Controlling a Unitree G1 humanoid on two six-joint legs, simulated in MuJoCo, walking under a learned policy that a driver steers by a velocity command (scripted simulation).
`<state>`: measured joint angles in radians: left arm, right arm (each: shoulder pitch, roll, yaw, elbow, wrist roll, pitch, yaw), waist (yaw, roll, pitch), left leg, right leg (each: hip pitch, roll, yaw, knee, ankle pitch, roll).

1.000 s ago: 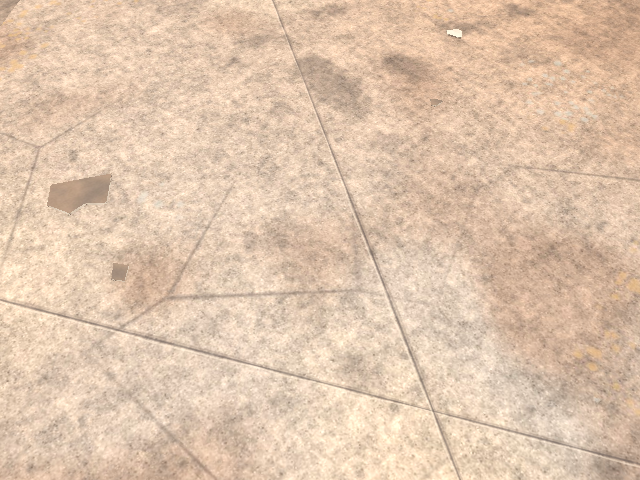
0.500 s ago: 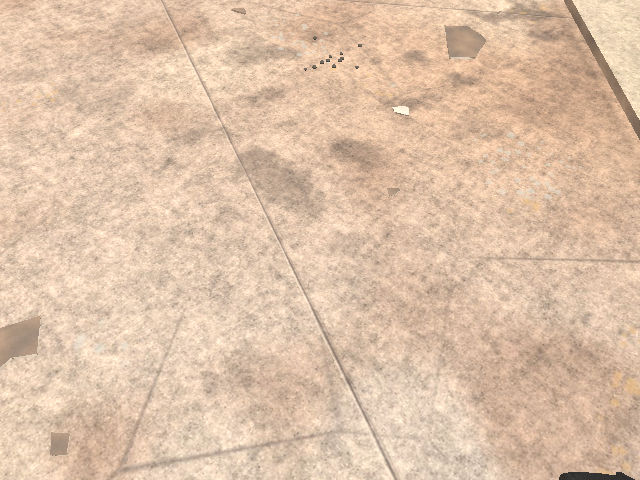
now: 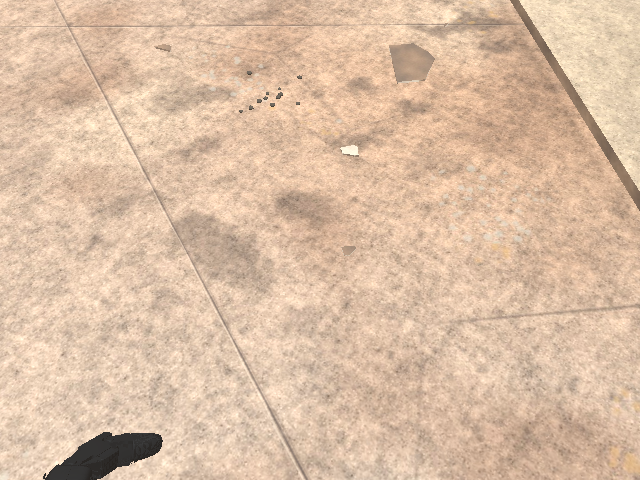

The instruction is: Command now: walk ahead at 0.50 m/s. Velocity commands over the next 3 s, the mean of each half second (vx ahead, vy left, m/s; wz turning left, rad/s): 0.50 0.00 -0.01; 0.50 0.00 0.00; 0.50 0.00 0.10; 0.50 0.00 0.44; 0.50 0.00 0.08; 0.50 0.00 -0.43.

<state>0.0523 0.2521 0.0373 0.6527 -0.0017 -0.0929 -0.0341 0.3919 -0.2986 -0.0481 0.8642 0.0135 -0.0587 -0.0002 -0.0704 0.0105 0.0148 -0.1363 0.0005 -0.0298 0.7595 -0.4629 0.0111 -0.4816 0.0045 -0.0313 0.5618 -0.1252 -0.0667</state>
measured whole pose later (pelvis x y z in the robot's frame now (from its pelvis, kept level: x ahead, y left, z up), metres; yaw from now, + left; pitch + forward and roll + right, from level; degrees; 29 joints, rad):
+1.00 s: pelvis +0.53 +0.01 +0.01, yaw +0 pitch +2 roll +2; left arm 0.04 0.25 0.03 0.74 -0.01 -0.08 -0.04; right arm 0.38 -0.29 -0.06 0.91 0.02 -0.06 0.00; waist -0.08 -0.03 0.01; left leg 0.05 -0.02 0.04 0.28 -0.37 0.00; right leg -0.52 -0.05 0.00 0.50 -0.03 -0.04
